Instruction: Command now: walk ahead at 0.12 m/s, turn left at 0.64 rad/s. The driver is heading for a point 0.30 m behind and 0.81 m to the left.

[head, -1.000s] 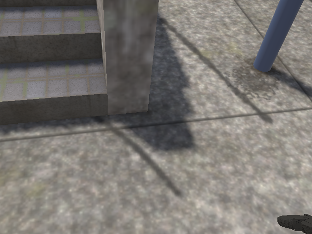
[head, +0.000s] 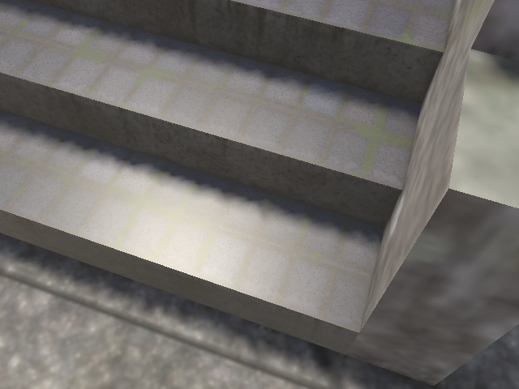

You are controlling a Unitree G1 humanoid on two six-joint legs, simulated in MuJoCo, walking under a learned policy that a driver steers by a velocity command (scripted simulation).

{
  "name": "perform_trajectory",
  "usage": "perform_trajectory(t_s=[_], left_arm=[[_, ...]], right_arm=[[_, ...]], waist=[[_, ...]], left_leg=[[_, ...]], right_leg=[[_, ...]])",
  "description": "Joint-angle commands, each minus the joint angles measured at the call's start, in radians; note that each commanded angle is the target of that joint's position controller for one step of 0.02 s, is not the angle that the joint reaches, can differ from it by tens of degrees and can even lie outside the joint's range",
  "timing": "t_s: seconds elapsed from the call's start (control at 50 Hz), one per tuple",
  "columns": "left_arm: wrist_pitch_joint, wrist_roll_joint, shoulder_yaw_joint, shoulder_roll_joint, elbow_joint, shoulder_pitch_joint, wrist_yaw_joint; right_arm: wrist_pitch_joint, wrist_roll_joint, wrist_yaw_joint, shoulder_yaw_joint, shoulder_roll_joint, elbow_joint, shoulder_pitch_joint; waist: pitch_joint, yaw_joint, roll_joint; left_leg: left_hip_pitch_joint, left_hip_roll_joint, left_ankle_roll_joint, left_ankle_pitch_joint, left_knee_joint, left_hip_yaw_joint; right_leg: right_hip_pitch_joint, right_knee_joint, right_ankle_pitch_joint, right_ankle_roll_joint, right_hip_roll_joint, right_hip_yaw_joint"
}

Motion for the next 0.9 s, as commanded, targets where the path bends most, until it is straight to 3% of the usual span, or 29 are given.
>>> perform_trajectory(t_s=[0.02, 0.08, 0.12, 0.18, 0.26, 0.28, 0.3, 0.32, 0.34, 0.36, 0.38, 0.4, 0.44, 0.48, 0.54, 0.58, 0.62, 0.66, 0.72, 0.76, 0.8, 0.82, 0.84, 0.86, 0.88, 0.9], left_arm=[[0.040, 0.003, 0.026, 0.089, -0.019, 0.139, 0.012], [0.055, 0.007, 0.030, 0.092, -0.062, 0.027, 0.021], [0.055, 0.005, 0.034, 0.102, -0.077, -0.016, 0.021], [0.039, 0.001, 0.039, 0.117, -0.093, -0.058, 0.025], [0.016, -0.022, 0.039, 0.119, -0.104, -0.056, 0.032], [0.009, -0.021, 0.040, 0.125, -0.099, -0.022, 0.028], [0.004, -0.025, 0.042, 0.126, -0.085, 0.042, 0.026], [0.002, -0.031, 0.051, 0.147, -0.069, 0.127, 0.037], [-0.003, -0.034, 0.074, 0.232, -0.068, 0.166, 0.054], [-0.009, -0.003, 0.100, 0.342, -0.099, 0.076, 0.059], [-0.009, -0.004, 0.092, 0.267, -0.110, -0.007, 0.055], [-0.015, -0.004, 0.079, 0.216, -0.119, -0.035, 0.049], [-0.027, -0.012, 0.068, 0.180, -0.122, -0.047, 0.032], [-0.040, -0.006, 0.072, 0.187, -0.105, 0.029, 0.012], [-0.071, 0.006, 0.087, 0.212, -0.068, 0.166, -0.009], [-0.092, 0.006, 0.091, 0.223, -0.049, 0.216, -0.009], [-0.105, 0.009, 0.092, 0.221, -0.037, 0.248, -0.011], [-0.109, 0.011, 0.090, 0.211, -0.016, 0.287, -0.013], [-0.109, 0.019, 0.085, 0.196, 0.021, 0.358, -0.019], [-0.104, 0.022, 0.081, 0.188, 0.045, 0.388, -0.018], [-0.090, 0.022, 0.073, 0.187, 0.064, 0.388, -0.011], [-0.084, 0.015, 0.073, 0.208, 0.060, 0.364, -0.010], [-0.077, 0.006, 0.079, 0.249, 0.060, 0.367, -0.011], [-0.073, -0.013, 0.086, 0.293, 0.047, 0.350, -0.016], [-0.074, -0.009, 0.082, 0.288, 0.018, 0.299, -0.027], [-0.087, -0.006, 0.055, 0.140, -0.087, 0.268, -0.052]], right_arm=[[0.005, -0.006, -0.005, -0.062, -0.180, -0.072, 0.002], [0.037, -0.008, 0.000, -0.079, -0.197, -0.080, 0.013], [0.040, -0.006, 0.003, -0.089, -0.204, -0.074, 0.035], [0.048, -0.006, -0.002, -0.104, -0.227, -0.062, 0.053], [0.055, -0.012, 0.006, -0.113, -0.236, -0.058, 0.042], [0.059, -0.014, 0.014, -0.117, -0.239, -0.060, 0.033], [0.064, -0.018, 0.022, -0.119, -0.243, -0.079, -0.026], [0.066, -0.013, 0.029, -0.114, -0.224, -0.103, -0.093], [0.060, -0.001, 0.025, -0.098, -0.147, -0.106, -0.053], [0.050, 0.015, 0.026, -0.077, -0.094, -0.149, -0.059], [0.045, -0.028, 0.030, -0.094, -0.220, -0.141, -0.103], [0.044, -0.036, 0.047, -0.100, -0.226, -0.140, -0.085], [0.051, -0.050, 0.080, -0.087, -0.186, -0.131, -0.026], [0.059, -0.043, 0.105, -0.073, -0.162, -0.160, -0.059], [0.054, -0.034, 0.114, -0.062, -0.159, -0.216, -0.171], [0.059, -0.041, 0.125, -0.061, -0.151, -0.230, -0.186], [0.060, -0.037, 0.132, -0.060, -0.148, -0.253, -0.235], [0.056, -0.038, 0.135, -0.056, -0.139, -0.280, -0.293], [0.049, -0.041, 0.133, -0.034, -0.107, -0.332, -0.403], [0.045, -0.042, 0.134, -0.022, -0.094, -0.349, -0.442], [0.044, -0.041, 0.131, -0.006, -0.071, -0.360, -0.432], [0.044, -0.036, 0.121, -0.006, -0.072, -0.342, -0.370], [0.040, -0.031, 0.107, -0.019, -0.092, -0.307, -0.246], [0.033, -0.030, 0.093, -0.042, -0.130, -0.254, -0.042], [0.032, -0.030, 0.073, -0.086, -0.210, -0.169, 0.211], [0.046, -0.003, 0.048, -0.129, -0.370, -0.173, 0.122]], waist=[[-0.269, 0.050, 0.059], [-0.224, 0.022, 0.077], [-0.190, 0.004, 0.104], [-0.158, -0.014, 0.117], [-0.152, -0.025, 0.149], [-0.185, -0.010, 0.137], [-0.182, 0.035, 0.146], [-0.149, 0.099, 0.151], [-0.174, 0.100, -0.047], [-0.195, 0.063, -0.333], [-0.129, 0.025, -0.161], [-0.138, -0.004, -0.122], [-0.127, -0.034, -0.115], [-0.070, 0.003, -0.109], [-0.024, 0.069, -0.097], [-0.023, 0.081, -0.102], [-0.003, 0.099, -0.115], [0.027, 0.116, -0.116], [0.072, 0.141, -0.104], [0.075, 0.140, -0.114], [0.053, 0.099, -0.116], [0.001, 0.050, -0.112], [-0.089, -0.016, -0.117], [-0.201, -0.115, -0.129], [-0.335, -0.239, -0.096], [-0.371, -0.116, 0.260]], left_leg=[[0.144, 0.262, 0.121, 0.356, -0.097, -0.326], [0.095, 0.239, 0.100, -0.026, -0.142, -0.425], [0.109, 0.228, 0.082, -0.186, -0.161, -0.485], [0.149, 0.215, 0.063, -0.262, -0.154, -0.550], [0.156, 0.186, 0.056, -0.205, -0.124, -0.599], [0.112, 0.164, 0.052, -0.395, -0.135, -0.611], [-0.020, 0.127, 0.022, -0.583, -0.156, -0.605], [-0.186, 0.048, -0.050, -0.674, -0.156, -0.530], [-0.324, -0.045, -0.104, -0.728, 0.097, -0.371], [-0.437, -0.106, -0.115, -0.509, 0.454, -0.145], [-0.429, 0.041, -0.123, -0.324, 0.569, -0.120], [-0.362, 0.045, -0.119, -0.249, 0.645, -0.103], [-0.373, 0.058, -0.123, -0.205, 0.816, -0.042], [-0.439, 0.102, -0.116, -0.192, 0.878, 0.006], [-0.514, 0.159, -0.134, -0.157, 0.822, 0.031], [-0.510, 0.178, -0.139, -0.136, 0.774, 0.009], [-0.533, 0.197, -0.131, -0.126, 0.718, 0.027], [-0.563, 0.220, -0.114, -0.134, 0.672, 0.046], [-0.593, 0.248, -0.068, -0.184, 0.583, 0.108], [-0.567, 0.244, -0.030, -0.240, 0.523, 0.150], [-0.441, 0.201, 0.021, -0.317, 0.431, 0.223], [-0.269, 0.131, 0.046, -0.344, 0.381, 0.280], [-0.072, 0.050, 0.065, -0.364, 0.371, 0.315], [0.218, 0.005, 0.093, -0.337, 0.330, 0.285], [0.607, 0.021, 0.120, -0.337, 0.269, 0.150], [0.870, 0.301, 0.179, -0.660, 0.042, -0.389]], right_leg=[[0.049, -0.035, 0.033, 0.017, 0.008, 0.018], [0.015, -0.105, 0.050, 0.018, 0.027, 0.041], [-0.011, -0.157, 0.069, 0.015, 0.041, 0.067], [-0.028, -0.233, 0.076, 0.011, 0.065, 0.096], [0.071, -0.367, 0.052, 0.001, 0.097, 0.104], [0.166, -0.427, 0.031, -0.008, 0.102, 0.105], [0.327, -0.535, 0.003, -0.022, 0.110, 0.090], [0.531, -0.714, 0.009, -0.030, 0.101, 0.060], [0.676, -0.841, -0.131, -0.044, -0.090, 0.205], [0.641, -0.973, -0.345, -0.140, -0.397, 0.607], [0.492, -0.970, -0.316, -0.155, -0.375, 0.534], [0.428, -0.948, -0.266, -0.137, -0.312, 0.439], [0.422, -0.939, -0.171, -0.101, -0.234, 0.266], [0.410, -0.958, -0.198, -0.098, -0.221, 0.180], [0.463, -0.972, -0.181, -0.110, -0.250, 0.119], [0.485, -0.973, -0.138, -0.110, -0.273, 0.072], [0.518, -0.980, -0.091, -0.110, -0.291, 0.017], [0.553, -0.986, -0.040, -0.107, -0.314, -0.037], [0.615, -1.003, 0.040, -0.106, -0.342, -0.128], [0.657, -0.963, 0.224, -0.097, -0.331, -0.205], [0.656, -0.875, 0.603, -0.077, -0.314, -0.304], [0.612, -0.774, 0.955, -0.064, -0.300, -0.350], [0.581, -0.589, 1.285, -0.070, -0.311, -0.356], [0.462, -0.339, 1.378, -0.070, -0.333, -0.350], [0.189, 0.002, 1.121, -0.039, -0.302, -0.335], [-0.296, 0.362, 0.012, 0.020, -0.102, -0.283]])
